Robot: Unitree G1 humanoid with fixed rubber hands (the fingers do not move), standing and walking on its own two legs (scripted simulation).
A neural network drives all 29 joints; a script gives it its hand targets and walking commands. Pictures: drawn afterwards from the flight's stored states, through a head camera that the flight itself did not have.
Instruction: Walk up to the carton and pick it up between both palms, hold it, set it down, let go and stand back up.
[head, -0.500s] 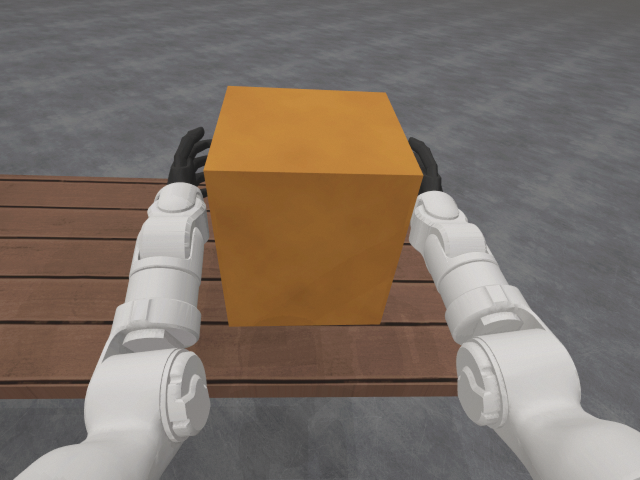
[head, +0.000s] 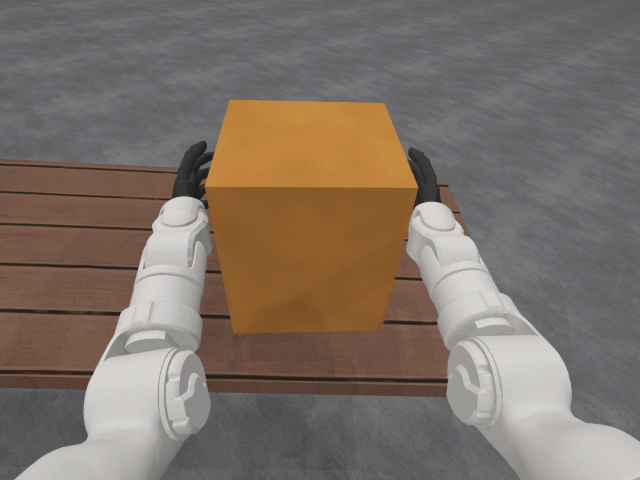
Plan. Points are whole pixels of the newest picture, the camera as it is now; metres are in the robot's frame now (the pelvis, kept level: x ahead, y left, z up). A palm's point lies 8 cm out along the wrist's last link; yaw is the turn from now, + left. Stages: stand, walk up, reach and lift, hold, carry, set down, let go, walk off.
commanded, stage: set down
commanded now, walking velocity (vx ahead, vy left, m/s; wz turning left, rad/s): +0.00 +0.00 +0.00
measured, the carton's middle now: (308, 219) +0.42 +0.02 +0.13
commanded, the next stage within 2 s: none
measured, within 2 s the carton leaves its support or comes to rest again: rests again in 1.44 s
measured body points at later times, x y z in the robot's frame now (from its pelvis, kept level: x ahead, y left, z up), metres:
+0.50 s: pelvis +0.01 +0.00 +0.00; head +0.00 +0.02 +0.45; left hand +0.43 +0.18 +0.13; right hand +0.43 -0.13 +0.13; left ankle +0.01 +0.13 -0.75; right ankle -0.01 -0.12 -0.75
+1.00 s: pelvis +0.01 +0.00 +0.00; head +0.03 +0.02 +0.45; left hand +0.44 +0.18 +0.10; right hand +0.44 -0.13 +0.10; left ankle +0.01 +0.13 -0.75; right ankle -0.01 -0.12 -0.75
